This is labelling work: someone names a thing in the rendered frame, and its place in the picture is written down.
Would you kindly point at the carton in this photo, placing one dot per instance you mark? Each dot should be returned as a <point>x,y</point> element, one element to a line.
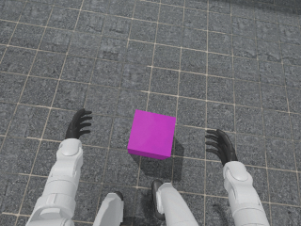
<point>151,135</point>

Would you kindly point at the left robot shin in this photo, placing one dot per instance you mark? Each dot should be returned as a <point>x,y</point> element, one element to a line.
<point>112,195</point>

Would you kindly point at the robot right forearm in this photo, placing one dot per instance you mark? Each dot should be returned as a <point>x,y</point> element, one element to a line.
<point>245,203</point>

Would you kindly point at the robot right thigh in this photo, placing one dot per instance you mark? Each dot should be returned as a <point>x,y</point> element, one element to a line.
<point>177,212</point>

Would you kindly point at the robot right hand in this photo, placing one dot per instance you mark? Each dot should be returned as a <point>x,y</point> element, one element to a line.
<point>225,150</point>

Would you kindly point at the robot left forearm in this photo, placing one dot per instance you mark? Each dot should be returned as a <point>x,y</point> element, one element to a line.
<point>58,197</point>

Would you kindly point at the robot left hand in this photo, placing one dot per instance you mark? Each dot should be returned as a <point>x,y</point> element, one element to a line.
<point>74,128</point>

